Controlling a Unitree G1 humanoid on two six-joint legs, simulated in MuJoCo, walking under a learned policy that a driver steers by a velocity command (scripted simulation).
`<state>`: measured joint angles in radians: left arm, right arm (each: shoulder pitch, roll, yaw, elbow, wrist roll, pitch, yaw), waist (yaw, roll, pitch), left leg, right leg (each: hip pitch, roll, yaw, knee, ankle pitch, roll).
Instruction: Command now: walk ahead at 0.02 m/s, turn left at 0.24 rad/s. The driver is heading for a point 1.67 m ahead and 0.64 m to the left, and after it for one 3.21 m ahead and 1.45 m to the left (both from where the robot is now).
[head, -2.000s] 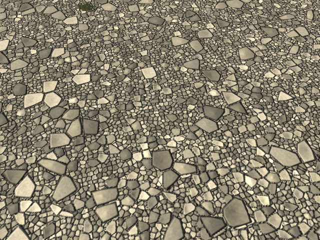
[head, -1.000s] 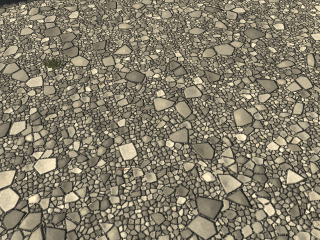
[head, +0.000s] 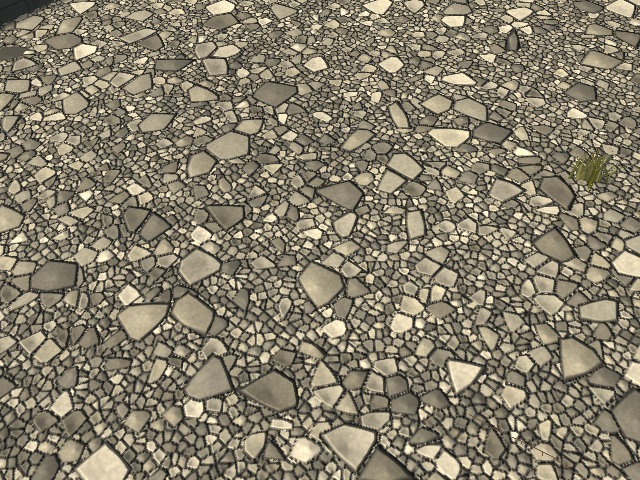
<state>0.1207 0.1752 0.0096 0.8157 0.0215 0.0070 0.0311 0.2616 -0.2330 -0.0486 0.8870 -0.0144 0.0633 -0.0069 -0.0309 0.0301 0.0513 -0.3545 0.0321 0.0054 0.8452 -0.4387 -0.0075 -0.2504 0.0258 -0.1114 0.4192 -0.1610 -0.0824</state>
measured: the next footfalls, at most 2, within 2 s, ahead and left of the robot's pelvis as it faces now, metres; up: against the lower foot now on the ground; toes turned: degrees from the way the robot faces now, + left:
left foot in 0.18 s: -0.01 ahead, +0.11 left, +0.00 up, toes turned +9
right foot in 0.68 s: +0.16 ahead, -0.05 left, +0.00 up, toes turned +27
